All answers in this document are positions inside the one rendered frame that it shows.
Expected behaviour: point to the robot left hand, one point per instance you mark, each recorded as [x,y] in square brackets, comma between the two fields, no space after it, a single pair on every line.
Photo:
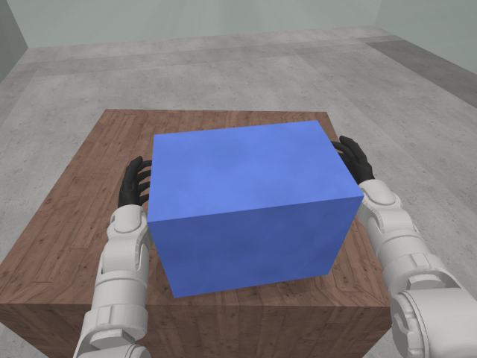
[130,188]

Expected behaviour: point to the robot right hand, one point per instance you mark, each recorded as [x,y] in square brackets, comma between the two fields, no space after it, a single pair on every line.
[354,159]

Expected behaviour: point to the right robot forearm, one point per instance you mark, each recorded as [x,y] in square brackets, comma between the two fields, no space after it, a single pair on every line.
[405,258]

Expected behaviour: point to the pedestal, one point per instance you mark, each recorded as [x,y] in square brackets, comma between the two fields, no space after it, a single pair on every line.
[47,280]

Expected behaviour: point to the left robot forearm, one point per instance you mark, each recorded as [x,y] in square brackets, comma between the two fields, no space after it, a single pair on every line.
[118,316]

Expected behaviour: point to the carton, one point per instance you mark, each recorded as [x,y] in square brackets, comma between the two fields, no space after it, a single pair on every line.
[237,207]

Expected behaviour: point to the robot right upper arm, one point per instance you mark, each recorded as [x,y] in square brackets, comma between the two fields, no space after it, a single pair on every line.
[434,323]

